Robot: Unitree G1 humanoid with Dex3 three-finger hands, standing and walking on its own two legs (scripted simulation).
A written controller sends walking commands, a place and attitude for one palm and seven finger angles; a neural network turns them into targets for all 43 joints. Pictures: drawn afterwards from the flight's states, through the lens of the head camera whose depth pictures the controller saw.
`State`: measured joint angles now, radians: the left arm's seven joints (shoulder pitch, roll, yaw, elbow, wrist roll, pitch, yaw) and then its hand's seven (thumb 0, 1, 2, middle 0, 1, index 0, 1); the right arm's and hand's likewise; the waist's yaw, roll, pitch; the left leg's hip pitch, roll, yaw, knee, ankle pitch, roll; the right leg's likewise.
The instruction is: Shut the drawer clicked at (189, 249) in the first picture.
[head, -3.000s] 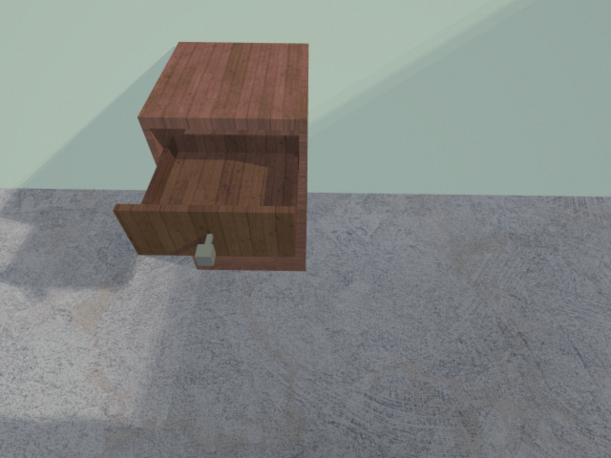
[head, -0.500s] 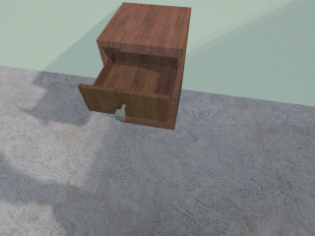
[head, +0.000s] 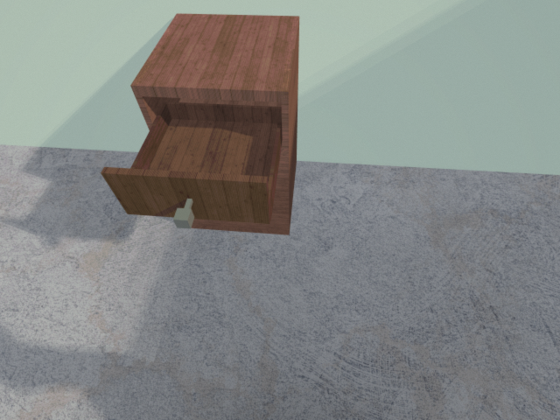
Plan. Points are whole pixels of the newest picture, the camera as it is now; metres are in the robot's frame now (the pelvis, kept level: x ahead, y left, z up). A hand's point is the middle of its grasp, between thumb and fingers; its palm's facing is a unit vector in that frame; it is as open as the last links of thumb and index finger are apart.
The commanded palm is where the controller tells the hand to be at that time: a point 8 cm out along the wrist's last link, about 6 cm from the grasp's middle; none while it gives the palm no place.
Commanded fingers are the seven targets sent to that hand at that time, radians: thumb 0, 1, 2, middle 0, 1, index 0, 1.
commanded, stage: take the last steps up to it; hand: left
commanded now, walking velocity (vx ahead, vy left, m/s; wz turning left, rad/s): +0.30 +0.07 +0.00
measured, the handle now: (186, 212) +0.56 +0.27 -0.18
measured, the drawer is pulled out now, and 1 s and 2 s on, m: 0.29 0.29 0.29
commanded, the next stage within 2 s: come to a stop and stand still in 0.50 s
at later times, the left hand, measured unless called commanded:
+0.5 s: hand (180, 397) +0.17 +0.19 -0.17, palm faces +0.06 -0.98 -0.19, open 7.4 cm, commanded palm none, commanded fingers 0.00 0.90 0.90 -0.20 -0.30 -0.20 -0.30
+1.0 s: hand (192, 311) +0.32 +0.20 -0.17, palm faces +0.05 -0.96 -0.27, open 7.4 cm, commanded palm none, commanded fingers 0.00 0.90 0.90 -0.20 -0.30 -0.20 -0.30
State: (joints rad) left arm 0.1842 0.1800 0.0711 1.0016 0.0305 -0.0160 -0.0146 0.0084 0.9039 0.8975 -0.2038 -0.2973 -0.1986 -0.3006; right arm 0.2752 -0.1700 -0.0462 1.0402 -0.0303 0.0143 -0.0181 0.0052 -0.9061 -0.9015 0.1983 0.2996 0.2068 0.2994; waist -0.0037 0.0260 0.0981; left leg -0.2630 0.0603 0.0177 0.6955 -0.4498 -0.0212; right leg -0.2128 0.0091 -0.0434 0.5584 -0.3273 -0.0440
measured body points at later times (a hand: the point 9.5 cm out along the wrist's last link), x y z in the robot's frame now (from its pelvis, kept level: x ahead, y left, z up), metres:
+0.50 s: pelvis +0.15 +0.01 +0.00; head +0.19 +0.00 +0.45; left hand +0.17 +0.24 -0.15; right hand +0.20 -0.22 -0.16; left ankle +0.18 +0.14 -0.73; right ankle +0.13 -0.09 -0.69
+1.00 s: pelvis +0.26 -0.01 +0.00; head +0.33 -0.01 +0.44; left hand +0.32 +0.25 -0.15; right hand +0.33 -0.24 -0.16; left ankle +0.29 +0.14 -0.73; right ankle +0.20 -0.10 -0.69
